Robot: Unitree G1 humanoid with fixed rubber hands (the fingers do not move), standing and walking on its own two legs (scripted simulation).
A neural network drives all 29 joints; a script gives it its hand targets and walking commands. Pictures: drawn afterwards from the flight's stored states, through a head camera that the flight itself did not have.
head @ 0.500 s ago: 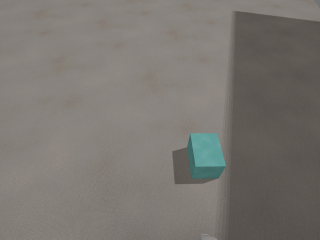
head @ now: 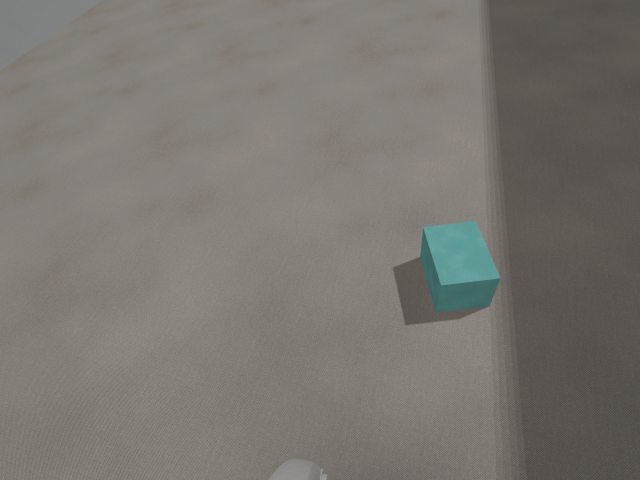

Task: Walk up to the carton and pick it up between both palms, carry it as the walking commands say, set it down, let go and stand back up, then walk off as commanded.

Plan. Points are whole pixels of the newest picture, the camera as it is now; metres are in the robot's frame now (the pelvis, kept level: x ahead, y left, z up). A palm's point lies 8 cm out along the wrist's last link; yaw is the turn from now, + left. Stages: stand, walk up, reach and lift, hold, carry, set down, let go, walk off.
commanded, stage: walk off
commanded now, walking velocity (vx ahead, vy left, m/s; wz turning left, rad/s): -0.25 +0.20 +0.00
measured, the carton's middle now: (455, 266) +0.87 -0.36 -0.69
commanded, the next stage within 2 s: stand in 0.82 s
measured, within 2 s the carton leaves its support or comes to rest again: neither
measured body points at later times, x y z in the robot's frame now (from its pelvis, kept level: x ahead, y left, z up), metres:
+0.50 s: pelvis -0.14 +0.14 -0.01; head -0.11 +0.17 +0.44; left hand -0.09 +0.43 -0.15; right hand -0.02 -0.12 -0.12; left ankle -0.10 +0.24 -0.75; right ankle -0.20 +0.06 -0.67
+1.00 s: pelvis -0.27 +0.24 -0.01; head -0.24 +0.22 +0.44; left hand -0.20 +0.54 -0.12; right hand -0.21 -0.04 -0.15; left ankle -0.32 +0.41 -0.72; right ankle -0.22 +0.09 -0.75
